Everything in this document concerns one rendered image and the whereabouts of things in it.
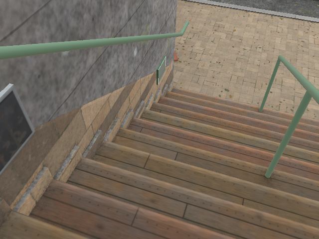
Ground stairs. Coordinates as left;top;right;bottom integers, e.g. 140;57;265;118
0;87;319;239

